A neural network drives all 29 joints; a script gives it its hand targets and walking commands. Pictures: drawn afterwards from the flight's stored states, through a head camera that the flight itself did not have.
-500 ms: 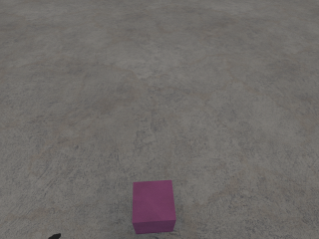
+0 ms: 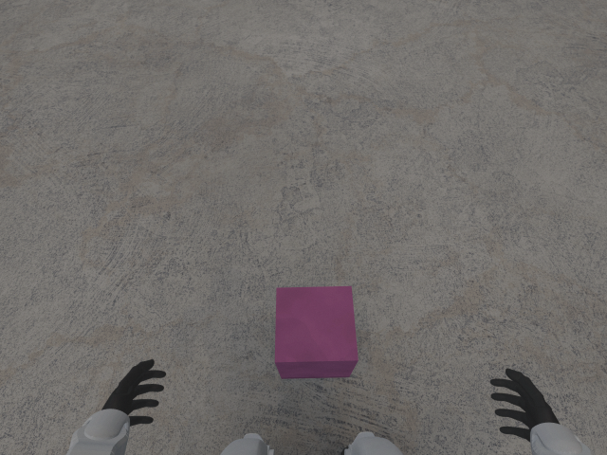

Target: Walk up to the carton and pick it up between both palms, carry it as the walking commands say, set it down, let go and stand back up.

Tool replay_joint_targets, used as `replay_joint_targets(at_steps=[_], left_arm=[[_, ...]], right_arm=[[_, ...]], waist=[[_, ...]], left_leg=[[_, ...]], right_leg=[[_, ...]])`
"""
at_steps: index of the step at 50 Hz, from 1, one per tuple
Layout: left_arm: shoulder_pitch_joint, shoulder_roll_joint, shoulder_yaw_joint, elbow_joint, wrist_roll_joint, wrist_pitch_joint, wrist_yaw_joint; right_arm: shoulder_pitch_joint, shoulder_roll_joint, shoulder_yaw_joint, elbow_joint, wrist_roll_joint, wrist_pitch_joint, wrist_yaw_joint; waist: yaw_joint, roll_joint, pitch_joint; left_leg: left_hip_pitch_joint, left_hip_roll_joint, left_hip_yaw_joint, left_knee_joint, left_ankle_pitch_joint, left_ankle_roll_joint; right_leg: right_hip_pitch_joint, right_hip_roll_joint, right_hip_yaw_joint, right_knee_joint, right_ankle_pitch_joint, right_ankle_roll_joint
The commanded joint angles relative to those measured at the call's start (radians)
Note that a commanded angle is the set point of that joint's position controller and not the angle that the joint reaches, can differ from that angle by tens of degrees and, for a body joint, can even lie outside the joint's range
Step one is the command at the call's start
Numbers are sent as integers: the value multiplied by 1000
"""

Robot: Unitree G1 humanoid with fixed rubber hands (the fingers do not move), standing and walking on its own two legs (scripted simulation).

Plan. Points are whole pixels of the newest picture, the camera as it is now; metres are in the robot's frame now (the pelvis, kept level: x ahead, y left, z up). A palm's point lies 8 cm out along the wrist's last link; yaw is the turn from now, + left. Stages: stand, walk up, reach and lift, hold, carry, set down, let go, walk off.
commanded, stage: reach and lift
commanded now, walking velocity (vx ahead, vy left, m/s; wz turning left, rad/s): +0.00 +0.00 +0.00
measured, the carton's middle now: (314, 334) +0.44 -0.01 -0.63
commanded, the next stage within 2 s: none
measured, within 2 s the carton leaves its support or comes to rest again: neither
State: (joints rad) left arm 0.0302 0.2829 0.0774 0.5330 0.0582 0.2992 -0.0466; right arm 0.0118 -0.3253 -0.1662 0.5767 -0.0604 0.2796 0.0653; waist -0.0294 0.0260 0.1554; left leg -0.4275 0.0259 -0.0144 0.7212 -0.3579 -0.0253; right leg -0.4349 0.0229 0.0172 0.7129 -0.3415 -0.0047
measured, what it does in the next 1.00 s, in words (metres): lowers itself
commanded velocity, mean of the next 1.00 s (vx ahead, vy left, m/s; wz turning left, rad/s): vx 0.00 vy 0.00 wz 0.00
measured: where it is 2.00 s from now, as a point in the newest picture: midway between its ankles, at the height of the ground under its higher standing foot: outside the picture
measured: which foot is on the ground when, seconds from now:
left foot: down 0.00-1.00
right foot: down 0.00-1.00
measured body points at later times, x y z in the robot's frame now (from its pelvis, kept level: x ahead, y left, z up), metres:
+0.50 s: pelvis -0.05 +0.01 -0.05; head +0.13 +0.00 +0.36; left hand +0.30 +0.23 -0.15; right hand +0.27 -0.28 -0.15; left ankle +0.01 +0.13 -0.72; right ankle +0.01 -0.12 -0.72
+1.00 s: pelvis -0.06 +0.00 -0.08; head +0.22 -0.02 +0.26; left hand +0.42 +0.19 -0.20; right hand +0.41 -0.24 -0.20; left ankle +0.01 +0.13 -0.72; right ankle +0.01 -0.12 -0.72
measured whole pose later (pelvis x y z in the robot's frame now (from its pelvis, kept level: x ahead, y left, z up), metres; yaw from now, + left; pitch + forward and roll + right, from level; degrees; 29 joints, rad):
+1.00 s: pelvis -0.06 +0.00 -0.08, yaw +1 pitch +37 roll +1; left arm -0.93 0.23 0.24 0.78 -0.03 0.22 0.05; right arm -0.94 -0.32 -0.26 0.84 0.06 0.19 0.03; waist -0.02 0.02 0.03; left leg -1.38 -0.01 -0.03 1.06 -0.33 -0.04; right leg -1.40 0.01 0.02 1.08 -0.32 -0.01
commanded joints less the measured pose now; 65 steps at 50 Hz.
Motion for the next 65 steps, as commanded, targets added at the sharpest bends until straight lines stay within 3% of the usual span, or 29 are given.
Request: replay_joint_targets(at_steps=[1, 3, 5, 6, 8, 10, 11, 12, 17, 21, 24, 26, 29, 30, 31, 35, 37, 38, 39, 42, 44, 48, 51, 55, 56, 58, 61, 63, 65], left_arm=[[-76, 121, 40, -156, 7, -22, 15], [-102, 113, 41, -159, 15, -20, 34], [-153, 98, 47, -182, -6, -30, 49], [-181, 96, 52, -179, -5, -38, 54], [-189, 81, 54, -160, -14, -26, 62], [-300, 69, 52, -223, -21, -24, 85], [-300, 35, 38, -180, -46, -13, 96], [-288, 44, 57, -168, -33, 0, 102], [-462, 59, 78, -168, -46, 38, 122], [-568, 70, 82, -114, -46, 41, 104], [-699, 61, 64, -115, -73, 45, 107], [-745, 102, 118, -77, -54, 36, 103], [-808, 77, 100, -37, -60, 37, 101], [-850, 108, 123, -44, -43, 19, 95], [-892, 89, 124, -55, -53, 6, 97], [-978, 120, 142, -21, -65, -15, 107], [-1014, 112, 149, 17, -65, -24, 101], [-1085, 140, 161, -12, -73, -48, 95], [-1075, 140, 174, 19, -65, -54, 95], [-1123, 95, 152, 43, -90, -77, 103], [-1203, 111, 168, 27, -98, -100, 101], [-1191, 93, 185, 89, -80, -119, 101], [-1236, 97, 220, 88, -88, -164, 101], [-1302, 74, 203, 95, -80, -171, 101], [-1298, 63, 209, 105, -76, -177, 107], [-1304, 34, 191, 70, -79, -173, 108], [-1317, 36, 207, -20, -59, -183, 119], [-1232, -1, 225, 62, -55, -172, 107], [-1279, 58, 257, -68, -12, -186, 118]], right_arm=[[0, -190, -96, -100, -3, -15, -2], [-40, -181, -66, -82, 11, -22, 6], [-154, -225, -103, -129, -6, -40, 7], [-135, -195, -88, -118, 5, -46, 5], [-192, -193, -71, -103, 36, -39, 8], [-266, -233, -108, -121, 29, -49, 16], [-296, -229, -78, -93, 40, -48, 23], [-273, -251, -90, -59, 32, -37, 26], [-449, -256, -88, -60, 76, -8, 44], [-591, -200, -51, -58, 115, 10, 33], [-683, -251, -102, -39, 77, 10, 21], [-734, -195, -78, -10, 98, 8, 14], [-805, -200, -80, 45, 101, 19, 1], [-870, -171, -68, -27, 113, 3, -1], [-876, -206, -100, -21, 83, -13, -9], [-954, -203, -115, 41, 88, -29, -26], [-1004, -169, -88, 72, 111, -31, -33], [-1060, -174, -96, 11, 116, -49, -39], [-1073, -180, -96, 28, 95, -52, -49], [-1108, -181, -107, 91, 104, -82, -41], [-1199, -185, -113, 34, 115, -107, -40], [-1199, -168, -104, 138, 122, -122, -37], [-1273, -145, -124, 68, 111, -168, -34], [-1354, -147, -122, 79, 123, -169, -23], [-1328, -175, -161, 124, 63, -174, -20], [-1314, -176, -182, 108, 71, -176, -13], [-1329, -170, -184, 56, 63, -194, -2], [-1278, -130, -174, 97, 65, -197, 9], [-1309, -189, -218, 22, 42, -201, 8]], waist=[[-47, -62, -374], [-20, 24, -365], [-8, -53, -425], [-31, -68, -447], [9, -24, -483], [-15, 8, -545], [-5, -17, -516], [2, 30, -544], [-6, -37, -598], [34, -62, -628], [-25, -59, -715], [25, -87, -702], [2, -24, -766], [29, -41, -776], [-4, -71, -856], [-28, -62, -978], [1, -39, -950], [-17, -67, -1019], [9, -83, -1019], [-19, -60, -1063], [-8, -60, -1136], [15, -38, -1229], [7, -109, -1333], [23, -47, -1368], [-18, -79, -1338], [-40, -30, -1436], [-13, -12, -1476], [-16, -59, -1417], [7, -15, -1506]], left_leg=[[101, -54, 45, -25, 284, -15], [74, -48, 32, 2, 277, -23], [48, -49, 24, 31, 303, -33], [30, -51, 32, 62, 304, -23], [19, -50, 23, 74, 324, -31], [26, -45, 11, 99, 358, -41], [6, -46, 6, 92, 302, -38], [18, -44, 9, 99, 317, -53], [-60, -38, 16, 119, 210, -33], [-189, -44, 28, 129, 110, -15], [-170, -43, 14, 134, 100, -26], [-241, -62, 43, 158, 95, -18], [-282, -67, 40, 157, 74, -32], [-308, -66, 39, 172, 91, -26], [-345, -72, 45, 193, 125, -31], [-348, -81, 54, 210, 131, -32], [-414, -84, 67, 203, 97, -31], [-447, -85, 72, 227, 121, -22], [-484, -96, 74, 219, 122, -21], [-447, -93, 56, 244, 185, -27], [-490, -97, 58, 260, 191, -21], [-527, -102, 69, 279, 285, -24], [-612, -109, 57, 306, 370, -14], [-575, -108, 57, 305, 395, -16], [-571, -106, 31, 307, 427, -18], [-470, -99, 30, 320, 477, -25], [-387, -94, 15, 334, 600, -20], [-461, -91, 7, 338, 615, -18], [-423, -91, 0, 359, 652, -30]], right_leg=[[70, 39, -36, -35, 392, 38], [19, 33, -46, 6, 330, 31], [-21, 42, -46, 33, 355, 36], [-44, 35, -43, 57, 370, 46], [-74, 26, -44, 91, 350, 38], [-152, 33, -57, 117, 337, 24], [-199, 31, -71, 133, 279, 27], [-207, 27, -68, 134, 271, 15], [-234, 22, -69, 148, 209, 25], [-224, 7, -38, 145, 145, 38], [-282, 9, -59, 171, 157, 35], [-267, 5, -49, 180, 150, 48], [-266, 5, -43, 181, 140, 42], [-295, 4, -40, 184, 146, 49], [-264, 10, -40, 203, 210, 50], [-280, 15, -48, 226, 219, 51], [-270, 8, -34, 220, 187, 41], [-225, 8, -19, 229, 237, 52], [-220, 7, -21, 234, 237, 54], [-297, 14, -33, 256, 265, 41], [-284, 12, -25, 265, 286, 38], [-250, 15, -14, 306, 409, 42], [-224, 11, 14, 318, 586, 37], [-308, 20, -5, 313, 557, 34], [-397, 21, -26, 323, 550, 38], [-395, 25, -38, 315, 563, 28], [-455, 26, -33, 314, 604, 19], [-458, 29, -32, 321, 653, 27], [-470, 26, -15, 346, 672, 23]])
